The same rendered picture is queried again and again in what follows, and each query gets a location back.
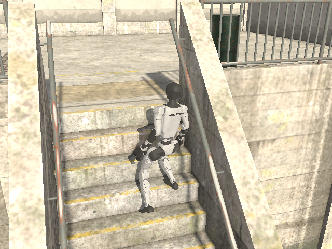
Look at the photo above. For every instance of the left robot forearm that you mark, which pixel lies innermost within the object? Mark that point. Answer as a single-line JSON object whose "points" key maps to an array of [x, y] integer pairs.
{"points": [[149, 140]]}

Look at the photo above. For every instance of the right robot hand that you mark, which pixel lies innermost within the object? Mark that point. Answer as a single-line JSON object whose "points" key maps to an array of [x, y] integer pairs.
{"points": [[179, 141]]}

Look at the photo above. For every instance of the robot left shin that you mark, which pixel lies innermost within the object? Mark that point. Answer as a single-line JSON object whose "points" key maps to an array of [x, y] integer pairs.
{"points": [[145, 188]]}

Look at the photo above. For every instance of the right robot forearm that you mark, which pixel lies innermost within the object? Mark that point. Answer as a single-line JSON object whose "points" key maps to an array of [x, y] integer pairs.
{"points": [[182, 134]]}

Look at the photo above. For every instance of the left robot hand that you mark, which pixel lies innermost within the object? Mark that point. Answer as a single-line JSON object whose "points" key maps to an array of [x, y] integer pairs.
{"points": [[138, 152]]}

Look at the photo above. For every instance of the left robot foot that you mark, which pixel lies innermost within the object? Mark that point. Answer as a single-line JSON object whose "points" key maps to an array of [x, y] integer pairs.
{"points": [[147, 209]]}

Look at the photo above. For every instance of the right robot upper arm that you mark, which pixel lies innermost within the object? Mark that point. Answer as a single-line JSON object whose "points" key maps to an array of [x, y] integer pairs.
{"points": [[185, 124]]}

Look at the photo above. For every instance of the left robot upper arm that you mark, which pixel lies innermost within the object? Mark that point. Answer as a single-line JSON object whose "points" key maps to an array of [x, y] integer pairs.
{"points": [[158, 112]]}

